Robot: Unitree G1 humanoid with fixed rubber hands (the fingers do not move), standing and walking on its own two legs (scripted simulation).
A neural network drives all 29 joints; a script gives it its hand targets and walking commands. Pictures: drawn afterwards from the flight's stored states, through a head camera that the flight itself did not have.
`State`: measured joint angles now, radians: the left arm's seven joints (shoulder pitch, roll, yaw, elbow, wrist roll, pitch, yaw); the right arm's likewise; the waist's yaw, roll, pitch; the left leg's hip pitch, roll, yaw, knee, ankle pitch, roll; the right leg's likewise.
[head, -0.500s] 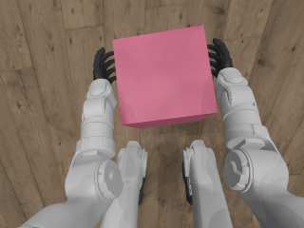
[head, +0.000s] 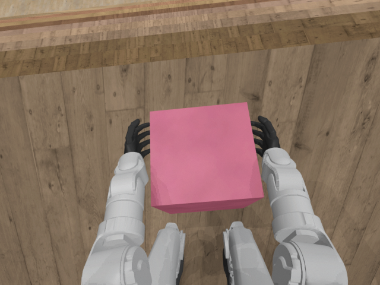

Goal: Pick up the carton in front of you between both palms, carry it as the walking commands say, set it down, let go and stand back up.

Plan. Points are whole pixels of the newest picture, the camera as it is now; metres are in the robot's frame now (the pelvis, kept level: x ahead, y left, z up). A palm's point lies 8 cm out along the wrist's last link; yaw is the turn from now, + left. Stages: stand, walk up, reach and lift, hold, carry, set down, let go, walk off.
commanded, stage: reach and lift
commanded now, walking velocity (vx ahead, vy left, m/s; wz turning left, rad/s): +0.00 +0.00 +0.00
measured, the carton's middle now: (202, 166) +0.38 +0.00 -0.11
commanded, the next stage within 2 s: hold in 1.68 s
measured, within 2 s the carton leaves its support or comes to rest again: neither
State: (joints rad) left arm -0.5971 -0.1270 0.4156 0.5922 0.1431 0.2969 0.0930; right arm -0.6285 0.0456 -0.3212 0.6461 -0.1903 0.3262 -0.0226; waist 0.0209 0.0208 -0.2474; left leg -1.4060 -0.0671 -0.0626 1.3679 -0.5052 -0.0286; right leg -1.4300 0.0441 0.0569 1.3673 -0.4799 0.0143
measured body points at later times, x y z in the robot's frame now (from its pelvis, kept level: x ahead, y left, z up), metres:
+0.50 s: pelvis +0.05 +0.00 +0.13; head +0.07 +0.00 +0.58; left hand +0.37 +0.15 +0.11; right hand +0.36 -0.15 +0.11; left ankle +0.06 +0.13 -0.59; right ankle +0.07 -0.12 -0.59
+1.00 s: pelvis +0.03 +0.01 +0.15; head +0.01 +0.01 +0.60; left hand +0.36 +0.15 +0.18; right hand +0.34 -0.15 +0.17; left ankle +0.06 +0.13 -0.59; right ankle +0.07 -0.12 -0.59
